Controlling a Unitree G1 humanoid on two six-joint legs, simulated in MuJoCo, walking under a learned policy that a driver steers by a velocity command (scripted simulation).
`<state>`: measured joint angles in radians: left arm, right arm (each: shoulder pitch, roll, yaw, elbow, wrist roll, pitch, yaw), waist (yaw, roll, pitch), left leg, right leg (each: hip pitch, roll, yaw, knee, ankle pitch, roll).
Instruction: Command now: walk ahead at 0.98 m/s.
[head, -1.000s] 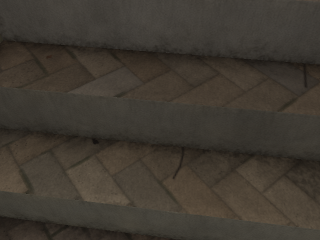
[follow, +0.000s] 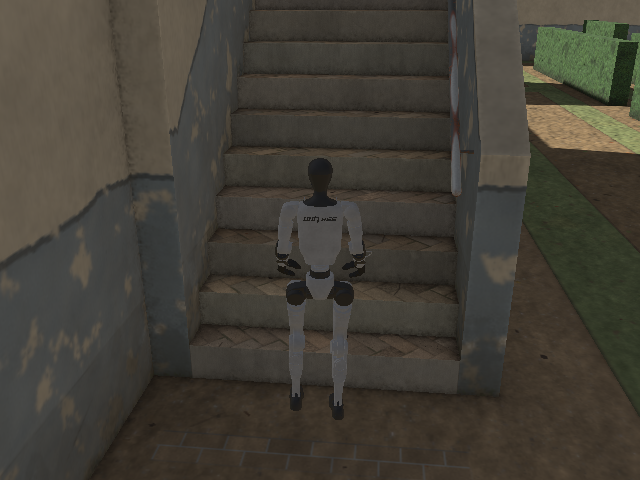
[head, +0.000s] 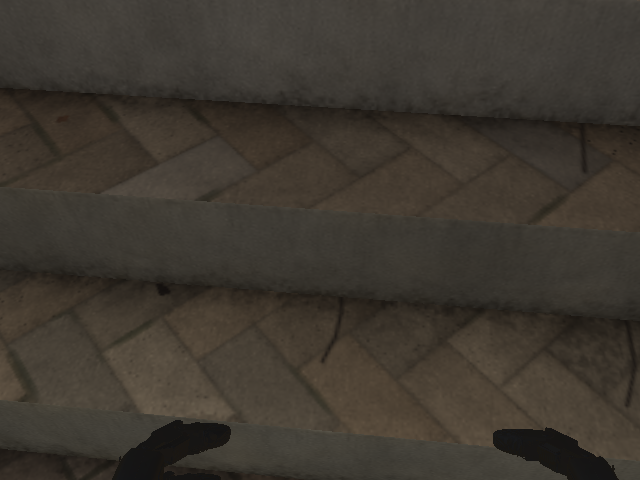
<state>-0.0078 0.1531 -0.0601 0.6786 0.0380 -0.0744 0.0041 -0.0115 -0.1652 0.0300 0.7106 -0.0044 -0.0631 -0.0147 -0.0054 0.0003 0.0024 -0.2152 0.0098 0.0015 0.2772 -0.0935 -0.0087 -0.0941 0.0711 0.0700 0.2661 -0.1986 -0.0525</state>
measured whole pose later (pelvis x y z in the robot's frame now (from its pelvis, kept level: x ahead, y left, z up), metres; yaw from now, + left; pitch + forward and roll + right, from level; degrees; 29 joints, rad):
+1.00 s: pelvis +0.00 +0.01 +0.00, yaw +0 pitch +1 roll +0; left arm -0.01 0.21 -0.08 0.75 0.04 -0.07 0.01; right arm 0.01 -0.21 0.06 0.76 -0.01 -0.07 -0.02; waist 0.00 -0.01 0.01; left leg -0.19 -0.01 0.00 0.26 -0.09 0.01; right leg -0.06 0.05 0.08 0.24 -0.19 -0.03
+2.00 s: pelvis -0.01 +0.02 +0.00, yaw +0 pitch -1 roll +0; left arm 0.07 0.21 -0.04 0.88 0.03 -0.05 0.01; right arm 0.08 -0.23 0.04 0.84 -0.02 -0.06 -0.01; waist 0.00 0.01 0.03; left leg -0.21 0.00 -0.02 0.34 -0.12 0.01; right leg -0.08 0.05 0.07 0.31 -0.22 -0.02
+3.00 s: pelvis +0.01 +0.01 +0.00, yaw +0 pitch +0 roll +0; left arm 0.03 0.20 -0.04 0.82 0.03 -0.06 0.01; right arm 0.04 -0.20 0.02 0.82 -0.02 -0.06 -0.01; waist 0.00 -0.01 0.01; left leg -0.19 0.00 -0.01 0.31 -0.13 0.00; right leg -0.07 0.05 0.08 0.29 -0.23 -0.03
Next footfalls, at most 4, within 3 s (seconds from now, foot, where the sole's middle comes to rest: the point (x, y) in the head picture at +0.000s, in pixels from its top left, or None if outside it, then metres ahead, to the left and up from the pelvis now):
none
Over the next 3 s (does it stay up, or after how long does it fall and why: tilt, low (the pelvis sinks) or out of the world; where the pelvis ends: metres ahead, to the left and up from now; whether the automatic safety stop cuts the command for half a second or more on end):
stays up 0.01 0.01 0.00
